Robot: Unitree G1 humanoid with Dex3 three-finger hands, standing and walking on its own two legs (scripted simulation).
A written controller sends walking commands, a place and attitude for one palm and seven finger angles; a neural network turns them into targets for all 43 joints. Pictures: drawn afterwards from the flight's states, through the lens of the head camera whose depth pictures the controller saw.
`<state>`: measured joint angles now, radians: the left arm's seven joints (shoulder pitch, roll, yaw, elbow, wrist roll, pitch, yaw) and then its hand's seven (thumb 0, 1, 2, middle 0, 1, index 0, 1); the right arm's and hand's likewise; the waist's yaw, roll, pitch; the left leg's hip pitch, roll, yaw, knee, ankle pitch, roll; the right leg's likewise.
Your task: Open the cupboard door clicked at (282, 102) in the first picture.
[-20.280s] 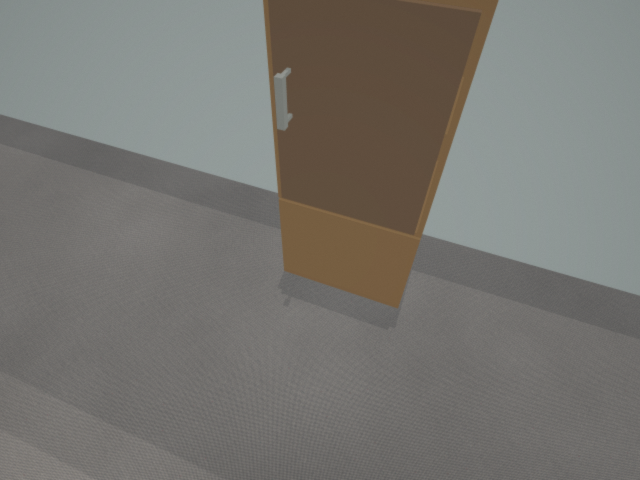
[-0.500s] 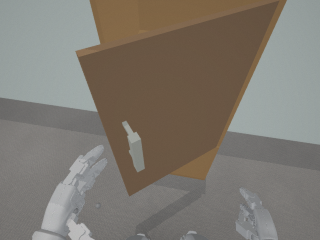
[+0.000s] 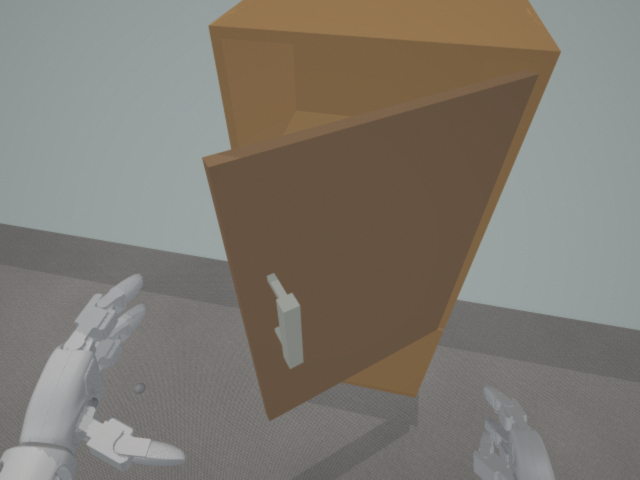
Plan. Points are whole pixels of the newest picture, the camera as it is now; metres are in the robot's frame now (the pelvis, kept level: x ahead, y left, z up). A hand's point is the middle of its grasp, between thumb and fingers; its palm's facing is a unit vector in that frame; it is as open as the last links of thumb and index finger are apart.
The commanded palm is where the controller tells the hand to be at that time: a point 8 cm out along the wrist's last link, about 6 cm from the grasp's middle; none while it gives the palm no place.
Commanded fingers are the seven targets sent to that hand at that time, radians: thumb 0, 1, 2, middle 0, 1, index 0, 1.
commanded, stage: draw the hand back to the body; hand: left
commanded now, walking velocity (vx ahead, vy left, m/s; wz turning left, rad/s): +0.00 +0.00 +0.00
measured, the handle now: (284, 321) +0.31 +0.08 +0.05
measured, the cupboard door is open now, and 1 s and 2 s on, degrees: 41 41 41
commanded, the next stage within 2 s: step back with the hand held close in 0.98 s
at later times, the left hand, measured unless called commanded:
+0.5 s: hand (60, 313) +0.22 +0.27 +0.18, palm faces +0.37 -0.84 -0.41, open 10.3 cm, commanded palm +0.17 +0.31 +0.20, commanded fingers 0.00 0.76 0.84 -0.19 -0.30 -0.19 -0.30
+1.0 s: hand (51, 314) +0.20 +0.26 +0.20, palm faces +0.43 -0.81 -0.41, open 7.4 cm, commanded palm +0.15 +0.30 +0.21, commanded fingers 0.00 0.90 0.90 -0.20 -0.30 -0.20 -0.30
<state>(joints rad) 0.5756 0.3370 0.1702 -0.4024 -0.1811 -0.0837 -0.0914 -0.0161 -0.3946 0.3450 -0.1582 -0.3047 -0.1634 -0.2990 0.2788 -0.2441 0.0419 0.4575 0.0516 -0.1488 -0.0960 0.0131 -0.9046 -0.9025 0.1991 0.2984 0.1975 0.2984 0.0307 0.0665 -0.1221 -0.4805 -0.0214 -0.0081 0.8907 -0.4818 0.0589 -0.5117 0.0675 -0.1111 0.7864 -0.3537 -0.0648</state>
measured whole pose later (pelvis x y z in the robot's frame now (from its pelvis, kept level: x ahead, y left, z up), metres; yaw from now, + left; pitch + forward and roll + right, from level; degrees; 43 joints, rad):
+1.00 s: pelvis +0.01 +0.00 +0.04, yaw -1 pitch -4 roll -1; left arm 0.48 0.35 0.32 -0.42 -0.06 -0.06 0.11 0.01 0.88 0.89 -0.21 -0.31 -0.22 -0.30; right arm 0.21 -0.23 0.03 0.64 0.02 -0.13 -0.05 0.01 -0.90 -0.90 0.20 0.30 0.20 0.30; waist 0.06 0.07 0.00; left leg -0.07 -0.05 0.02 0.44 -0.29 0.06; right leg -0.14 0.06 -0.06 0.41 -0.20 -0.06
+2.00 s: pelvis -0.07 +0.03 +0.02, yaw +0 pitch -1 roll -2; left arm 0.49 0.41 0.46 -0.52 0.03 -0.21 0.15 0.01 0.88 0.90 -0.21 -0.31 -0.22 -0.30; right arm 0.27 -0.21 0.00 0.58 -0.01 -0.06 -0.07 0.01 -0.90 -0.90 0.20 0.30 0.20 0.30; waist -0.01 -0.01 0.01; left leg -0.40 -0.07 0.05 0.67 -0.26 0.11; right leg -0.39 0.07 0.04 0.84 -0.28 0.02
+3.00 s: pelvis -0.33 -0.02 +0.04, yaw -2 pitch -1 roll -1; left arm 0.51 0.45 0.49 -0.43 -0.02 -0.21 0.18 0.01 0.89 0.90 -0.21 -0.31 -0.22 -0.30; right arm 0.27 -0.17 0.02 0.62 0.01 -0.13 -0.07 0.01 -0.90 -0.90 0.20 0.30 0.20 0.30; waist -0.02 0.00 -0.06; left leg -0.21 0.03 0.03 0.51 -0.29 0.02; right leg -0.36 0.01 -0.08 0.84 -0.42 0.01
